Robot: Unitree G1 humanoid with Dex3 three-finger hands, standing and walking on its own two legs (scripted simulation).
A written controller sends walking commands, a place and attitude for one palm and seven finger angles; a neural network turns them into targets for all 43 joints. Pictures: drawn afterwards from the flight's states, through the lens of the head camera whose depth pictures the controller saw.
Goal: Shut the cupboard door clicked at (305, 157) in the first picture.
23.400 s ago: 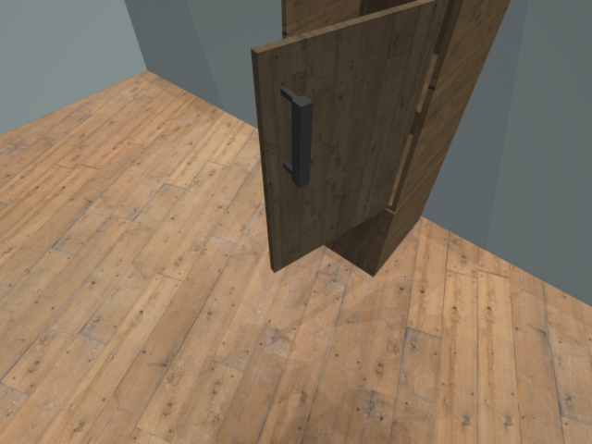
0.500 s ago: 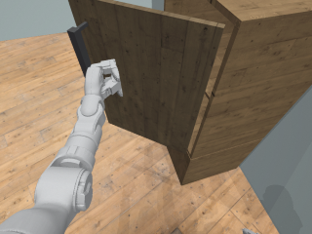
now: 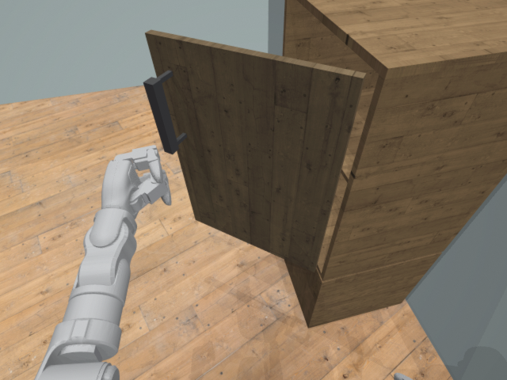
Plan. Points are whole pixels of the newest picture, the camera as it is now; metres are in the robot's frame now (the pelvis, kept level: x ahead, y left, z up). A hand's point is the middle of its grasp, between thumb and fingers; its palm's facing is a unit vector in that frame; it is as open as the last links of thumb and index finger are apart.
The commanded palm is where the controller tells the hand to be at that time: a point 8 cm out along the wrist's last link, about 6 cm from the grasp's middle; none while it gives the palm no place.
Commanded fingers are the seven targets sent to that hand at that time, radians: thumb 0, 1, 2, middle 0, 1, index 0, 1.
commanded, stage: draw the hand back to the body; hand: left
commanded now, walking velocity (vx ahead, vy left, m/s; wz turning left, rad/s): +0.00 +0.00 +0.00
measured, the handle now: (169, 113) +0.62 +0.21 +0.11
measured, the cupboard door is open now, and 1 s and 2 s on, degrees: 48 48 48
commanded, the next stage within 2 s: step back with the hand held close in 1.18 s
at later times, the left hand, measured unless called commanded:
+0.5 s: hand (74, 245) +0.25 +0.23 +0.16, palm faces +0.34 -0.90 -0.28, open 3.9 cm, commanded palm +0.20 +0.27 +0.17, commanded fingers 0.00 0.90 0.90 -0.58 -0.72 -0.58 -0.72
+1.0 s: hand out of the picture +0.19 +0.29 +0.17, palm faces +0.51 -0.77 -0.40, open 7.2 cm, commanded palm +0.14 +0.32 +0.19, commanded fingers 0.00 0.90 0.90 -0.20 -0.30 -0.20 -0.30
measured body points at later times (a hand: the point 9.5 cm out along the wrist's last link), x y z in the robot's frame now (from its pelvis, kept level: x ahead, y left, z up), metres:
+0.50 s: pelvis +0.00 +0.00 +0.02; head -0.02 -0.03 +0.46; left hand +0.23 +0.28 +0.18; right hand +0.19 -0.20 -0.08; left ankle -0.01 +0.10 -0.73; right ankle +0.00 -0.10 -0.73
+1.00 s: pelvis +0.01 +0.01 +0.02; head -0.01 -0.02 +0.46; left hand +0.15 +0.33 +0.19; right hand +0.21 -0.20 -0.07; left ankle -0.01 +0.10 -0.73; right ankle +0.00 -0.10 -0.73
